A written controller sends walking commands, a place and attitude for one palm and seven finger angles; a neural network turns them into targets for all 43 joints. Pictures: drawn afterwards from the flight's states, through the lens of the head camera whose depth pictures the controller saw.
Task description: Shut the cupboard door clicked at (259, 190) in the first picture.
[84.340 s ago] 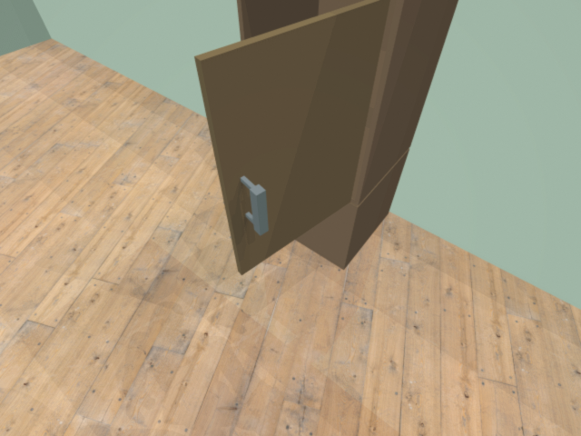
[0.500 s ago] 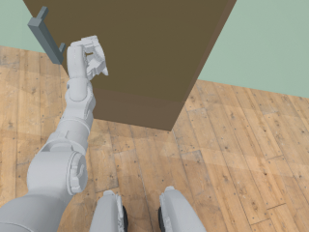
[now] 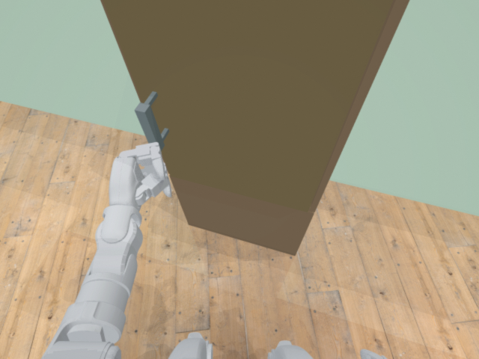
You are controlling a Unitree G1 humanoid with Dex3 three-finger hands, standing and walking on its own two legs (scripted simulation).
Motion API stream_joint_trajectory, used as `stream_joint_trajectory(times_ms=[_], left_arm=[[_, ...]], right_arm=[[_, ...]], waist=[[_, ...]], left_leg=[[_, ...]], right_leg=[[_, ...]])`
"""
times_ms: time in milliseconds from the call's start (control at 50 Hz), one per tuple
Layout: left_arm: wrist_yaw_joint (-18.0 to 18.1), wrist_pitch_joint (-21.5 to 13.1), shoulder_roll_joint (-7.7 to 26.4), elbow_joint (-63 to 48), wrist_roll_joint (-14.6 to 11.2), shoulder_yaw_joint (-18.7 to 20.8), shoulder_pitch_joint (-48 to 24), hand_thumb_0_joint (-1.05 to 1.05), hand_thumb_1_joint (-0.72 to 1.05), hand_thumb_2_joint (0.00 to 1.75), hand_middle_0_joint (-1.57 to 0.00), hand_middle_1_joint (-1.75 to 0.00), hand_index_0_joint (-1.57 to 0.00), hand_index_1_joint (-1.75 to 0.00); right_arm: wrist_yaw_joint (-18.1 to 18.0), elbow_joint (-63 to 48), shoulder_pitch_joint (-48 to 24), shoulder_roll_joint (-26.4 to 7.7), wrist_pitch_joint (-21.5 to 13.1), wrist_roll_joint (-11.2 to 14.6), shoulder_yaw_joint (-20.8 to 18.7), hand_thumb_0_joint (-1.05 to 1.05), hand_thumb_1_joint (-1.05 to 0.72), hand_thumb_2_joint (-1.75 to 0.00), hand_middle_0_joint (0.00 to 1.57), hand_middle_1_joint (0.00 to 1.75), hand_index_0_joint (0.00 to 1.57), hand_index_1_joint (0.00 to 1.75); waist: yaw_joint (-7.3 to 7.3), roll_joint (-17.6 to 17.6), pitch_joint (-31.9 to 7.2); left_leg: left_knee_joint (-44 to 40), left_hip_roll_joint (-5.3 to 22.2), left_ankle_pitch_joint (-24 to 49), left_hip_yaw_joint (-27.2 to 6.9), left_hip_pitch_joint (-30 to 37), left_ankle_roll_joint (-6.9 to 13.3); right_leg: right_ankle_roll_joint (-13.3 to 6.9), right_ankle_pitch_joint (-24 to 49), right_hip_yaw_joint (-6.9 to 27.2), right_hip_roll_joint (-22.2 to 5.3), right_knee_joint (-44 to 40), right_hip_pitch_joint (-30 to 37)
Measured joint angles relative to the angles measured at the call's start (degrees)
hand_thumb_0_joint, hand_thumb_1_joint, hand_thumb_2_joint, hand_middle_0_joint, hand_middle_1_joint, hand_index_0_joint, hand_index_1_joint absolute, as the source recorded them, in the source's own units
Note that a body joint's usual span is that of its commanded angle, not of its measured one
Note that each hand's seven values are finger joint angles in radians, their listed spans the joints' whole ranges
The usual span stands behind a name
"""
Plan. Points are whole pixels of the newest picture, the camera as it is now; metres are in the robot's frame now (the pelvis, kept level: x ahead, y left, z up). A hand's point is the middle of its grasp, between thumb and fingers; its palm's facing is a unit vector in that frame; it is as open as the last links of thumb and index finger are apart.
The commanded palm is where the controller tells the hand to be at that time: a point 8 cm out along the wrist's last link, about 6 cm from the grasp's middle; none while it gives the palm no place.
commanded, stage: draw the hand back to the body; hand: left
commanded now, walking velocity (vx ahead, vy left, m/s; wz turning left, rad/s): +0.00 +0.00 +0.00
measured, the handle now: (155, 122) +0.60 +0.19 -0.01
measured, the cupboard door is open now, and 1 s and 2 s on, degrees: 0 0 0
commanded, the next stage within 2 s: step back with the hand held close in 1.24 s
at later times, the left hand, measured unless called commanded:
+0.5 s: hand (61, 222) +0.28 +0.21 +0.15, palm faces +0.21 -0.94 -0.27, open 3.6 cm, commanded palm +0.23 +0.26 +0.17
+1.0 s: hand out of the picture +0.19 +0.30 +0.23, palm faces +0.51 -0.75 -0.42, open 7.0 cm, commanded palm +0.15 +0.32 +0.24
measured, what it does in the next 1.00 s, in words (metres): rises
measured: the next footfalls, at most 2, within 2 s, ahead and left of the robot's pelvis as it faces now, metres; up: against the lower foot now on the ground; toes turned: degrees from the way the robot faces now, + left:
none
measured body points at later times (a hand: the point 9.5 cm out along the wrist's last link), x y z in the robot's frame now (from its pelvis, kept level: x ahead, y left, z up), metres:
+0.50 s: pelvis +0.01 +0.02 +0.06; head +0.00 +0.00 +0.51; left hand +0.26 +0.26 +0.17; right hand +0.20 -0.20 -0.02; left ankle +0.02 +0.13 -0.67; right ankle -0.02 -0.10 -0.67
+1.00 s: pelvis +0.02 +0.02 +0.07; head -0.01 -0.01 +0.51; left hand +0.16 +0.34 +0.25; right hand +0.21 -0.19 -0.02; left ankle +0.02 +0.13 -0.67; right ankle -0.02 -0.10 -0.67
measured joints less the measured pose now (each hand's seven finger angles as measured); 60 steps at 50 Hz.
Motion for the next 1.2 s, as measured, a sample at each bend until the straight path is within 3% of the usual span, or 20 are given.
stream_joint_trajectory(times_ms=[180,300,400,500,740,940,1080,1200], left_arm=[[-4.6,3.3,0.6,-7.8,-2.5,-2.3,8.5,0.02,0.9,0.9,-1.28,-1.47,-1.28,-1.48],[1.6,11.9,3.0,-18.0,2.6,-4.6,18.0,0.02,0.9,0.9,-1.18,-1.36,-1.18,-1.37],[4.8,16.4,4.6,-25.3,3.7,-3.8,23.6,0.02,0.9,0.9,-1.06,-1.23,-1.06,-1.24],[6.1,18.7,5.5,-32.9,4.0,-2.0,29.3,0.02,0.9,0.9,-0.93,-1.09,-0.93,-1.1],[6.9,20.3,7.8,-48.4,4.0,5.5,42.2,0.02,0.9,0.9,-0.61,-0.73,-0.61,-0.74],[7.6,18.7,10.5,-56.0,3.5,14.4,49.3,0.02,0.9,0.9,-0.34,-0.44,-0.34,-0.45],[7.9,19.4,8.0,-53.8,3.9,12.5,47.3,0.02,0.9,0.9,-0.24,-0.34,-0.25,-0.35],[7.6,19.0,8.6,-54.9,3.9,11.6,47.9,0.02,0.89,0.9,-0.22,-0.31,-0.22,-0.32]], right_arm=[[-1.8,-0.7,-3.2,-1.4,-1.7,1.3,0.4,0.01,-0.9,-0.89,0.2,0.3,0.2,0.3],[-5.6,-2.4,-6.1,-0.2,1.3,1.8,1.0,0.01,-0.9,-0.89,0.2,0.3,0.2,0.3],[-7.1,-2.4,-7.7,0.3,0.8,1.8,2.2,0.01,-0.9,-0.89,0.2,0.3,0.2,0.3],[-7.0,-2.0,-8.7,0.5,-1.2,1.3,3.2,0.01,-0.9,-0.89,0.2,0.3,0.2,0.3],[-6.0,0.2,-8.8,1.0,-5.2,-0.1,3.7,0.01,-0.9,-0.89,0.2,0.3,0.2,0.3],[-5.7,2.2,-7.5,0.5,-7.3,-0.3,2.4,0.01,-0.9,-0.89,0.2,0.3,0.2,0.3],[-6.3,3.1,-7.4,-0.4,-7.7,-0.4,1.9,0.01,-0.9,-0.89,0.2,0.3,0.2,0.3],[-6.7,3.3,-7.4,0.1,-9.0,-0.5,2.0,0.01,-0.9,-0.89,0.2,0.3,0.2,0.3]], waist=[[0.89,-0.2,0.7],[1.85,-0.4,2.6],[3.15,-0.1,4.2],[4.47,0.2,5.4],[6.73,1.0,6.4],[7.67,1.7,6.0],[7.88,1.6,6.7],[7.02,0.9,6.6]], left_leg=[[-5.5,-0.4,2.1,-0.2,9.3,0.3],[-14.1,-1.0,5.3,1.3,19.7,0.6],[-20.7,-1.4,7.8,1.3,27.2,1.0],[-25.4,-1.9,9.5,1.1,32.8,1.2],[-30.6,-2.5,11.0,0.9,38.9,1.6],[-30.7,-2.5,10.8,0.6,39.5,1.5],[-31.0,-2.6,11.4,0.3,39.5,1.5],[-30.9,-2.1,11.2,0.6,40.0,1.1]], right_leg=[[0.3,2.4,-0.2,-0.3,-6.1,9.7],[0.8,5.5,1.3,-0.8,-13.8,19.2],[1.1,8.3,1.2,-1.1,-20.8,26.9],[1.5,10.2,1.0,-1.4,-26.2,32.9],[1.9,12.1,0.8,-2.0,-32.3,39.4],[1.9,12.1,0.5,-1.9,-32.8,40.3],[1.8,12.1,0.2,-2.0,-32.3,40.1],[1.4,12.1,0.5,-1.5,-32.3,40.5]])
